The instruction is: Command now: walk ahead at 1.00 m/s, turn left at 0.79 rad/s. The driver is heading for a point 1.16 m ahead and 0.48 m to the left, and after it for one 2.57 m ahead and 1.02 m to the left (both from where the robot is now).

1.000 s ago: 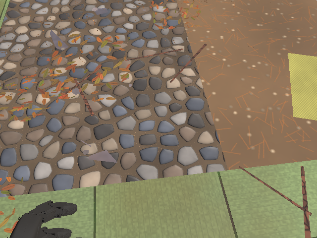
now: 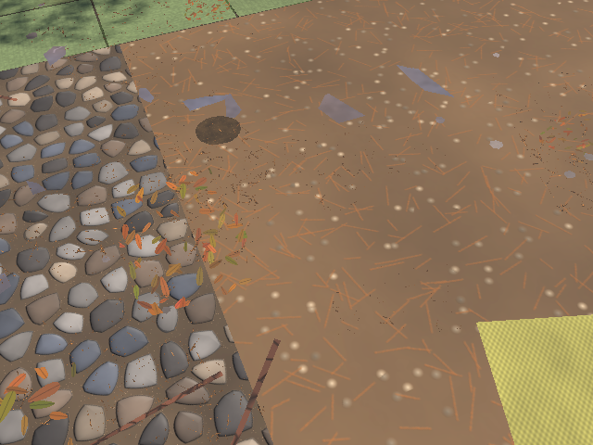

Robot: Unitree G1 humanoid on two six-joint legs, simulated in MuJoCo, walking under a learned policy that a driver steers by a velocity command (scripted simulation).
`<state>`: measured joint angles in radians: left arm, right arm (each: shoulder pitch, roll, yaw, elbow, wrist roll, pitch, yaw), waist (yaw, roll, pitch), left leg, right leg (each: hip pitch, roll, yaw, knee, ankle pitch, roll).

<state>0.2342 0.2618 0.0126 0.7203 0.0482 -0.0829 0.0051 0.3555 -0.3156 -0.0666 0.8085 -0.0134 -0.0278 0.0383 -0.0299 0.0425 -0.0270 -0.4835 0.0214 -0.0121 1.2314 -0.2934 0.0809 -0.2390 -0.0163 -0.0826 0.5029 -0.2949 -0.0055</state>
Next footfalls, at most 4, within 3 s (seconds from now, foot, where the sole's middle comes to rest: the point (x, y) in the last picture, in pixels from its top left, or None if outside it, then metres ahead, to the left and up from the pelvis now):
0.28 left None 0.44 0.11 -0.77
0.68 right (263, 310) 0.88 0.12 -0.77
1.14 left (103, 285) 0.98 0.56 -0.77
1.58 right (49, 191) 1.36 0.81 -0.77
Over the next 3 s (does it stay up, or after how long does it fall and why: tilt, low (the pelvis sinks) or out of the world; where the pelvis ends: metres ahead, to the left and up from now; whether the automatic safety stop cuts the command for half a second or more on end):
stays up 2.40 0.96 -0.01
